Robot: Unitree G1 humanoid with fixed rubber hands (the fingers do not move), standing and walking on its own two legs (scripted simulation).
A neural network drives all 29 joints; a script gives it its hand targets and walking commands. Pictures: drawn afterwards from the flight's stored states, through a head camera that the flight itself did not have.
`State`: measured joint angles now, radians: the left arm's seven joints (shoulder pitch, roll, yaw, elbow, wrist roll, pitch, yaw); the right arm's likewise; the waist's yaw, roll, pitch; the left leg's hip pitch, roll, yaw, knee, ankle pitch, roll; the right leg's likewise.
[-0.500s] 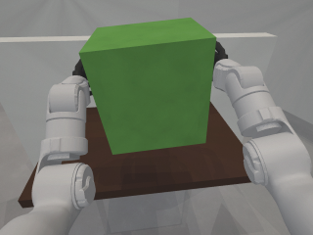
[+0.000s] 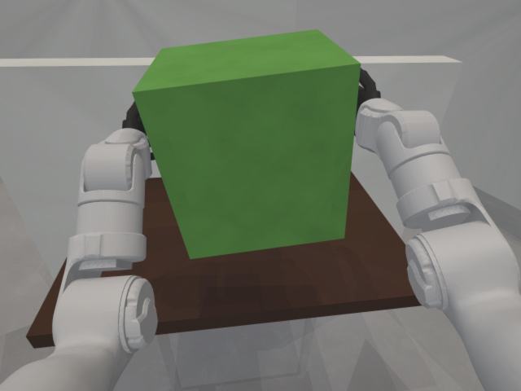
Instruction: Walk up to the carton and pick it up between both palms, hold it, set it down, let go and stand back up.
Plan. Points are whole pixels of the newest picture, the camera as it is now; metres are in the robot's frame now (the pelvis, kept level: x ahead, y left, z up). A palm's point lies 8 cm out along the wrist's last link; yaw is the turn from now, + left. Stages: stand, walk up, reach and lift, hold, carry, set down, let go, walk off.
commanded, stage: hold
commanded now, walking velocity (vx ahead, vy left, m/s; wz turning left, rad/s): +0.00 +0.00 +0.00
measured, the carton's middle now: (253, 144) +0.39 +0.00 +0.27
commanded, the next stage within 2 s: none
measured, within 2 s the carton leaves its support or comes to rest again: neither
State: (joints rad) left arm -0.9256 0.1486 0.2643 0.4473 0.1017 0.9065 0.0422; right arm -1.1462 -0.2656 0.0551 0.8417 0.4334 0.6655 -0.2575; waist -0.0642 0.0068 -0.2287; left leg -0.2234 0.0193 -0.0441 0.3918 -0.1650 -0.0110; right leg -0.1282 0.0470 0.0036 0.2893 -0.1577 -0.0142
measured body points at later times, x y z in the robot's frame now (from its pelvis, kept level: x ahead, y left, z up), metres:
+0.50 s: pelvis +0.00 +0.00 +0.00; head -0.09 +0.01 +0.44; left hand +0.38 +0.17 +0.29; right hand +0.39 -0.16 +0.32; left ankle +0.03 +0.12 -0.75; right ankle +0.00 -0.11 -0.75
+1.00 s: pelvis +0.00 +0.00 +0.00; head -0.09 +0.01 +0.44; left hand +0.38 +0.17 +0.29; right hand +0.39 -0.16 +0.32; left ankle +0.03 +0.12 -0.75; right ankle +0.00 -0.11 -0.75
